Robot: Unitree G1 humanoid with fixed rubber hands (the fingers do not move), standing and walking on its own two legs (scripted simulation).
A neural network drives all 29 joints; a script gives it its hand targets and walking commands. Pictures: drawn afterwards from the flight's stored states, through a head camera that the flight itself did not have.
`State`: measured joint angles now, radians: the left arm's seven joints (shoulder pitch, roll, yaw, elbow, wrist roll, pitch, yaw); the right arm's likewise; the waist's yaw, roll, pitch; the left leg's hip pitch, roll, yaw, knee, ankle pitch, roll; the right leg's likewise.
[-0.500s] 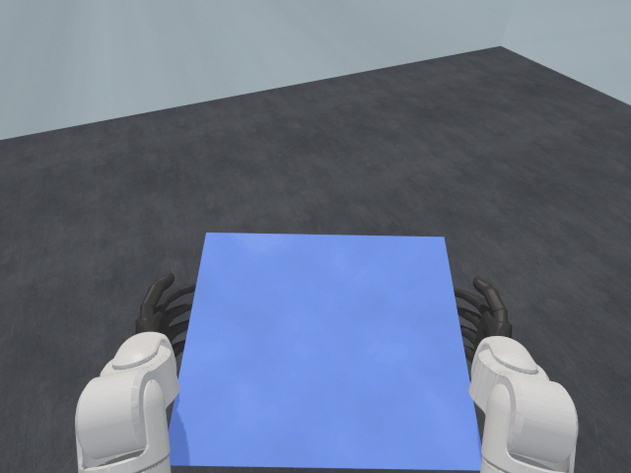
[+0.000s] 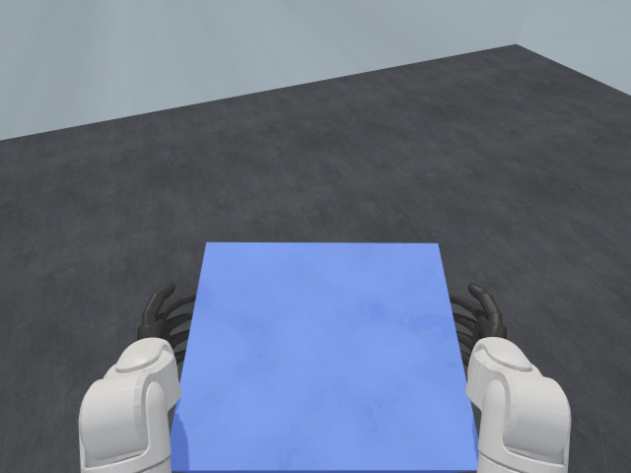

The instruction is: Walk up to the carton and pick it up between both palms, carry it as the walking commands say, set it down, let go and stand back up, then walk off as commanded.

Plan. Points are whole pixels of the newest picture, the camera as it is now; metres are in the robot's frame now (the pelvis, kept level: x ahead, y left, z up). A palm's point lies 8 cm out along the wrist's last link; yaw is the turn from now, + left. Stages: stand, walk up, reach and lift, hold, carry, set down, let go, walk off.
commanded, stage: carry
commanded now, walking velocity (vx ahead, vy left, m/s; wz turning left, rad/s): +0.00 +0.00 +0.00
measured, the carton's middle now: (321, 361) +0.25 +0.00 +0.02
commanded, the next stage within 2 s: none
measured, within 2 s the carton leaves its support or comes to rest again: neither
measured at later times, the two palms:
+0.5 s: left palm (208, 345) +0.25 +0.13 +0.08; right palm (526, 339) +0.25 -0.23 +0.08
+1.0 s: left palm (157, 462) +0.14 +0.17 +0.03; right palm (464, 371) +0.24 -0.18 +0.02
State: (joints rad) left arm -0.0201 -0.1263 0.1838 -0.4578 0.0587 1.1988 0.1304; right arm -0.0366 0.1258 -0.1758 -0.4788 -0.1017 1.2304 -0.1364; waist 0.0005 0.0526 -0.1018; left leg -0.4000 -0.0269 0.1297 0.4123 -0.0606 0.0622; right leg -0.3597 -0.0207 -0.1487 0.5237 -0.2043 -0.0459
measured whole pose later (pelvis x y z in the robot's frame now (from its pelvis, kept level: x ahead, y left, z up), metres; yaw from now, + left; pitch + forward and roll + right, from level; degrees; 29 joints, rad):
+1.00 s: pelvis -0.04 -0.06 -0.04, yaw +14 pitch +2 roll +3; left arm -0.01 -0.13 0.20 -0.52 0.05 1.16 0.13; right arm -0.02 0.13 -0.15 -0.50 -0.09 1.16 -0.13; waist 0.01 -0.02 0.04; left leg -0.62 -0.03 0.06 0.76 -0.17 0.01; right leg -0.59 -0.08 -0.23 0.94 -0.46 -0.04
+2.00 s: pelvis -0.31 -0.28 +0.00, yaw +40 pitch +1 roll +2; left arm -0.02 -0.13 0.19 -0.47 0.09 1.21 0.12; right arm -0.04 0.13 -0.17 -0.45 -0.11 1.21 -0.12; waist -0.02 -0.02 -0.09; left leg -0.33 -0.02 0.11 0.55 -0.23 0.05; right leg -0.59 -0.04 -0.06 1.00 -0.37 0.03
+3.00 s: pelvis -0.45 -0.42 -0.02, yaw +40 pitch +2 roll +2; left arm -0.04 -0.13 0.19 -0.21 0.14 0.94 0.09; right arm -0.05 0.12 -0.19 -0.17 -0.15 0.92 -0.08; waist -0.01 -0.02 -0.07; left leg -0.44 -0.03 0.10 0.63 -0.23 0.04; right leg -0.48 -0.03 -0.04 0.69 -0.26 -0.02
